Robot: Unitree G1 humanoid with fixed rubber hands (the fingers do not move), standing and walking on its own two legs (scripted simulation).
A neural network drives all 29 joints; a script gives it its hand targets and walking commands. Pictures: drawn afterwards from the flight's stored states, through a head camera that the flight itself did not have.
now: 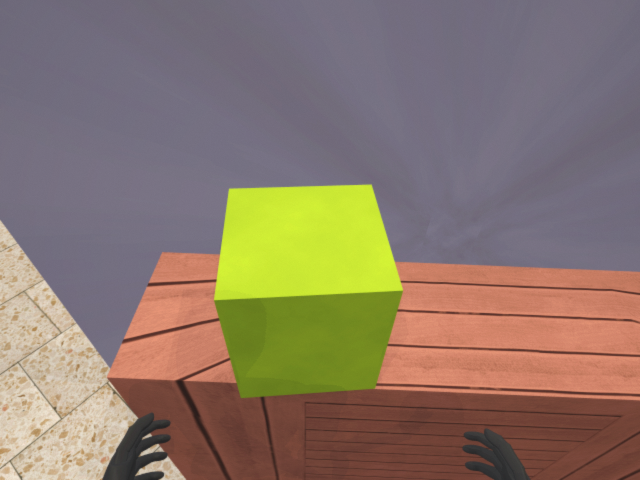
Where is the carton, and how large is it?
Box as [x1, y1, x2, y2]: [214, 185, 402, 397]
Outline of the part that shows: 371,185 229,189 214,301 241,397 374,388 401,296 402,288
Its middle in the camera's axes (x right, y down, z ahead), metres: -0.02 +0.08 +0.59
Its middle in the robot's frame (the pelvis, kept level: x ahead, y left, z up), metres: +0.40 +0.04 +0.01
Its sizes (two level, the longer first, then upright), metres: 0.210 0.200 0.250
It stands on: a pedestal, 0.66 m high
